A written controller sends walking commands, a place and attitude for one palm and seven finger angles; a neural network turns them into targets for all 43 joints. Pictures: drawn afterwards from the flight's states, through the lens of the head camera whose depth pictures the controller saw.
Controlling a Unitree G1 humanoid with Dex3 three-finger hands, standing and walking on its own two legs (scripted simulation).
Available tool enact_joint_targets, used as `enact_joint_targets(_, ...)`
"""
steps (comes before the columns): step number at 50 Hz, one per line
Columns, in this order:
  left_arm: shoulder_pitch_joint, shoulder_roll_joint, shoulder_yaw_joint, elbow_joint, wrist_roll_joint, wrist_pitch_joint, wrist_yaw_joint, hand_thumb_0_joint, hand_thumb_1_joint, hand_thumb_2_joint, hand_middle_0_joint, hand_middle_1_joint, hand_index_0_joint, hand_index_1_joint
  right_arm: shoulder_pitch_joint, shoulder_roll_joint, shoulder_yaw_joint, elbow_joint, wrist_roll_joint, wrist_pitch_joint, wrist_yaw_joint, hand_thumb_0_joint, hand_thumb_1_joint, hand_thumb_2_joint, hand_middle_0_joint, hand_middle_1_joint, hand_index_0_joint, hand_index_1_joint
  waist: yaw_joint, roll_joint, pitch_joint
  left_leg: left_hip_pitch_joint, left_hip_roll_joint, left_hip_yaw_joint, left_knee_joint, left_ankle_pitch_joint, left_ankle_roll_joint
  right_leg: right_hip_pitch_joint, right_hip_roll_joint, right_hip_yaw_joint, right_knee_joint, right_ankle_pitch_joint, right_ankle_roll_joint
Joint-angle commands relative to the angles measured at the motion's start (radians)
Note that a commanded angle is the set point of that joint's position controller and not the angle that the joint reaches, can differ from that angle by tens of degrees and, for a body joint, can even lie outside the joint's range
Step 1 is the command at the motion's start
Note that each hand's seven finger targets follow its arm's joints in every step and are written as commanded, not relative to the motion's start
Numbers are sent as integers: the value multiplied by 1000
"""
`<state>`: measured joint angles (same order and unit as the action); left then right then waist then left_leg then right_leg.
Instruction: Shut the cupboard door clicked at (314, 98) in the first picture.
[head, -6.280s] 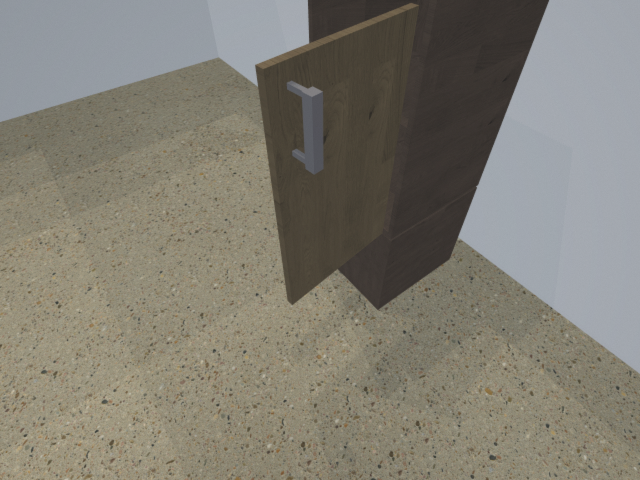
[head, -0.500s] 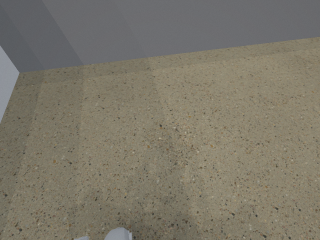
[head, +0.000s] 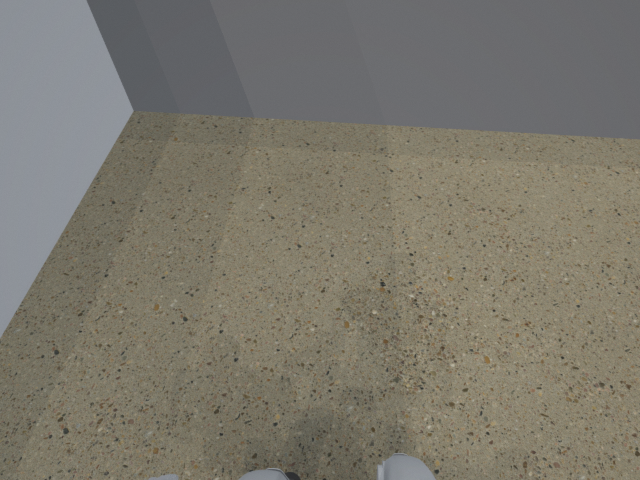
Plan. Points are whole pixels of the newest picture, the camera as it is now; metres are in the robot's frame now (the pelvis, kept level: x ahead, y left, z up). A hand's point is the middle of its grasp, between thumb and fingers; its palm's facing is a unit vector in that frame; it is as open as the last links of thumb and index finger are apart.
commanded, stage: walk to a spot facing it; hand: left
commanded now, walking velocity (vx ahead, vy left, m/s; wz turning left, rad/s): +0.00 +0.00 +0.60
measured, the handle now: out of the picture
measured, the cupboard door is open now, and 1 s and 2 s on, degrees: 97 97 97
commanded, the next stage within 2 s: none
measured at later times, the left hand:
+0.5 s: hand out of the picture +0.03 +0.12 -0.15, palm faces +0.35 -0.89 -0.27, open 7.3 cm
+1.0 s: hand out of the picture +0.06 +0.14 -0.15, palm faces +0.57 -0.77 -0.28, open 7.4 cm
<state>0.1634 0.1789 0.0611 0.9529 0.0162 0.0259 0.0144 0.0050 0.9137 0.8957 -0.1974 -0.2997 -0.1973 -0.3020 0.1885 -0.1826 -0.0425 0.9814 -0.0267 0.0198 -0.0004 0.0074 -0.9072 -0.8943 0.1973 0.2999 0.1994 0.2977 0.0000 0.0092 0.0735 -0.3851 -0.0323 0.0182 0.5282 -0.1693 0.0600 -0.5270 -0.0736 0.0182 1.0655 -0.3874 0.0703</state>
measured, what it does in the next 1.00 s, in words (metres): steps to the right, turning left: right foot, then left foot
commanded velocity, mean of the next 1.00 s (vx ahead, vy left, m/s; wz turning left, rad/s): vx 0.00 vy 0.00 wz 0.60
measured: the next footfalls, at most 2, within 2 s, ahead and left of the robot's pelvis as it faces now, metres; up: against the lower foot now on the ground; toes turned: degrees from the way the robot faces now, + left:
right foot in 0.18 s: +0.07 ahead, -0.17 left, +0.00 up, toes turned +5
left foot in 0.62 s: +0.06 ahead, +0.05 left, +0.00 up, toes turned +32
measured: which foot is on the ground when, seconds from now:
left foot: down 0.00-0.18, up 0.20-0.60, down 0.62-1.00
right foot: up 0.00-0.16, down 0.18-0.62, up 0.64-1.00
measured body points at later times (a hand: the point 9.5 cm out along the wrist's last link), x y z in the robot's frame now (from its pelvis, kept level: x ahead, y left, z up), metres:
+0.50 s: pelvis +0.05 -0.09 +0.01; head +0.11 -0.08 +0.45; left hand +0.01 +0.16 -0.13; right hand +0.23 -0.30 -0.14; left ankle +0.01 +0.06 -0.68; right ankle +0.03 -0.17 -0.73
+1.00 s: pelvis +0.08 -0.09 +0.00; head +0.13 -0.07 +0.44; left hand +0.03 +0.18 -0.13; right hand +0.28 -0.26 -0.16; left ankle +0.02 +0.03 -0.73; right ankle +0.16 -0.20 -0.72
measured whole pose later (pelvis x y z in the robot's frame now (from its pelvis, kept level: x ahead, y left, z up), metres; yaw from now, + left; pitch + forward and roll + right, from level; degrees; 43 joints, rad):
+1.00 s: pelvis +0.08 -0.09 +0.00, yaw +36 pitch +2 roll +1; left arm 0.13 0.22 0.06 0.87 0.01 0.03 0.01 0.01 0.91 0.90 -0.20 -0.30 -0.20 -0.30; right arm 0.19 -0.21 -0.07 0.93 -0.03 0.05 0.01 0.01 -0.90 -0.89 0.20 0.30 0.20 0.30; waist -0.03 0.02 0.08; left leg -0.33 -0.03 -0.07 0.55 -0.25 -0.01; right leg -0.38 -0.04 -0.01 0.73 -0.38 0.08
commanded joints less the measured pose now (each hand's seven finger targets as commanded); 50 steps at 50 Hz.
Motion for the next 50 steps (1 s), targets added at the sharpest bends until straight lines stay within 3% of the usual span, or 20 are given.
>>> enact_joint_targets(1,25,65,19,-72,7,-6,1,0,900,900,-200,-300,-200,-300,25,-220,-69,-81,-5,-7,-10,0,-900,-900,200,300,200,300,-17,116,-125,42,240,-302,-233,-102,88,80,35,-46,-155,-5,6)
enact_joint_targets(5,43,75,22,-87,1,-19,5,0,900,900,-200,-300,-200,-300,11,-222,-84,-98,-3,6,-7,0,-900,-900,200,300,200,300,-8,150,-138,23,218,-364,-168,-7,83,219,80,-56,-379,13,-5)
enact_joint_targets(7,121,119,33,-76,0,-35,13,0,900,900,-200,-300,-200,-300,-20,-193,-84,-114,9,8,-3,0,-900,-900,200,300,200,300,34,96,-173,-74,150,-315,-59,3,20,435,35,-23,-649,145,-16)
enact_joint_targets(9,136,274,55,-86,17,-46,25,0,900,900,-200,-300,-200,-300,-36,-110,-71,-148,15,3,5,0,-900,-900,200,300,200,300,60,-342,-148,-317,-38,-20,417,-440,-111,507,-435,406,-817,288,-196)
enact_joint_targets(10,102,248,42,-96,10,-46,28,0,900,900,-200,-300,-200,-300,-35,-149,-74,-142,5,7,9,0,-900,-900,200,300,200,300,35,-217,-126,-279,22,-72,595,-426,-101,412,-434,319,-769,403,-234)
enact_joint_targets(11,30,179,32,-101,8,-51,35,0,900,900,-200,-300,-200,-300,-17,-136,-77,-124,5,18,9,0,-900,-900,200,300,200,300,-8,-208,-106,-287,56,-86,657,-362,-105,402,-374,220,-745,500,-220)
enact_joint_targets(14,39,151,12,-102,2,-51,26,0,900,900,-200,-300,-200,-300,-31,-110,-58,-104,8,35,21,0,-900,-900,200,300,200,300,-16,-198,-87,-272,67,-12,680,-250,-136,449,-247,-7,-667,761,-160)
enact_joint_targets(21,171,183,19,-66,8,-51,25,0,900,900,-200,-300,-200,-300,-136,-91,-38,-123,13,42,31,0,-900,-900,200,300,200,300,40,-188,-96,-197,54,66,422,-243,-136,584,-258,-97,-625,914,-144)
enact_joint_targets(26,167,215,28,-63,15,-46,20,0,900,900,-200,-300,-200,-300,-166,-98,-30,-146,16,32,33,0,-900,-900,200,300,200,300,41,-218,-97,-71,40,118,213,-263,-103,555,-294,-140,-560,941,-160)
enact_joint_targets(28,139,237,34,-70,9,-48,15,0,900,900,-200,-300,-200,-300,-102,-125,-35,-141,13,25,28,0,-900,-900,200,300,200,300,1,-206,-122,53,14,147,97,-189,-80,506,-298,-183,-472,972,-140)
enact_joint_targets(29,120,243,36,-74,4,-48,12,0,900,900,-200,-300,-200,-300,-40,-144,-42,-129,10,21,26,0,-900,-900,200,300,200,300,-40,-178,-154,176,10,141,-1,-81,-65,443,-281,-218,-374,904,-109)
enact_joint_targets(30,93,229,33,-91,-4,-46,7,0,900,900,-200,-300,-200,-300,44,-211,-60,-109,4,14,22,0,-900,-900,200,300,200,300,-94,-47,-206,387,112,29,-66,174,-17,263,-239,-244,-191,655,-59)
enact_joint_targets(31,52,151,13,-136,-13,-42,-2,0,900,900,-200,-300,-200,-300,117,-325,-90,-100,1,6,16,0,-900,-900,200,300,200,300,-129,270,-243,539,421,-381,-101,599,137,-37,-71,-227,77,-184,11)
enact_joint_targets(32,-10,165,11,-174,-5,-21,7,0,900,900,-200,-300,-200,-300,152,-351,-91,-85,13,14,7,0,-900,-900,200,300,200,300,-133,193,-252,500,487,-418,-97,733,224,-95,-48,-76,187,-280,6)
enact_joint_targets(33,-16,172,15,-183,0,-10,11,0,900,900,-200,-300,-200,-300,106,-335,-86,-99,13,14,3,0,-900,-900,200,300,200,300,-102,92,-197,417,479,-343,-127,547,215,-105,-72,-36,203,-232,5)
enact_joint_targets(35,-13,163,25,-134,5,2,8,0,900,900,-200,-300,-200,-300,-20,-267,-69,-130,8,7,-12,0,-900,-900,200,300,200,300,-50,182,-101,234,340,-279,-184,284,130,-71,-70,-4,171,-93,13)
enact_joint_targets(37,43,160,27,-107,9,9,-5,0,900,900,-200,-300,-200,-300,-77,-238,-57,-144,7,1,-11,0,-900,-900,200,300,200,300,-9,152,-77,165,272,-211,-208,157,88,-27,-48,-13,134,-13,15)
enact_joint_targets(45,-18,117,18,-143,4,-1,-2,0,900,900,-200,-300,-200,-300,-19,-245,-74,-131,-2,4,-3,0,-900,-900,200,300,200,300,-26,125,-93,145,241,-281,-175,128,100,87,24,-51,-220,-34,15)
enact_joint_targets(48,20,116,18,-142,-2,-14,1,0,900,900,-200,-300,-200,-300,-33,-244,-82,-137,0,8,-3,0,-900,-900,200,300,200,300,-8,170,-132,121,218,-315,-110,230,84,219,63,-63,-392,12,4)
enact_joint_targets(50,97,150,30,-126,-3,-33,7,0,900,900,-200,-300,-200,-300,-54,-215,-80,-148,12,8,-1,0,-900,-900,200,300,200,300,39,97,-168,7,153,-282,-8,159,17,439,24,-37,-652,190,-7)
